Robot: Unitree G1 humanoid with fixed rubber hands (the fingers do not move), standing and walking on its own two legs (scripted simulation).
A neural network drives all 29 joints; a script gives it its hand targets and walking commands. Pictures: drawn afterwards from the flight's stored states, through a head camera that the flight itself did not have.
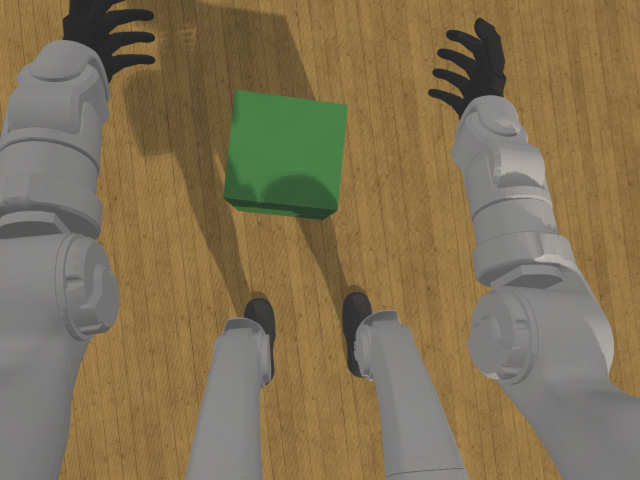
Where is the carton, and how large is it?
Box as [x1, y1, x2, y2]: [223, 90, 347, 219]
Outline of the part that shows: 235,90 223,197 238,210 318,219 323,219 337,209 347,105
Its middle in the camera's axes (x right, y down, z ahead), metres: -0.07 -0.15 +0.84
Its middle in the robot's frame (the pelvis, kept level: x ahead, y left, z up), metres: +0.54 +0.02 -0.53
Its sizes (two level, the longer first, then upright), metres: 0.210 0.200 0.250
